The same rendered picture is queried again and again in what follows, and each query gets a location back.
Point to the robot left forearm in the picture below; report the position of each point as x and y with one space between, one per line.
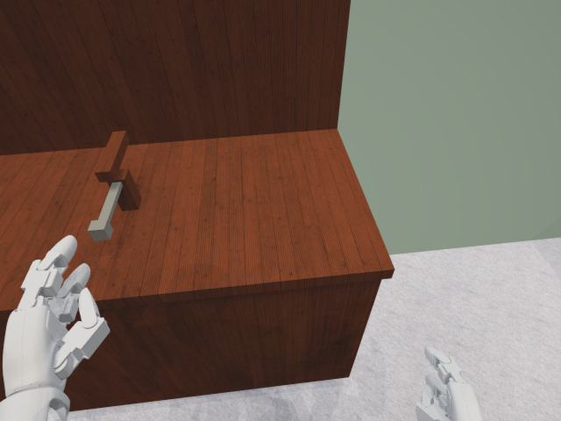
45 403

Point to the counter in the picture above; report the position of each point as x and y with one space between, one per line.
244 254

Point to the tap lever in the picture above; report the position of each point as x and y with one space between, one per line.
101 229

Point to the robot right hand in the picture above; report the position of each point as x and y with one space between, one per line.
457 402

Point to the robot left hand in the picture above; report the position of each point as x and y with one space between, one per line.
37 328

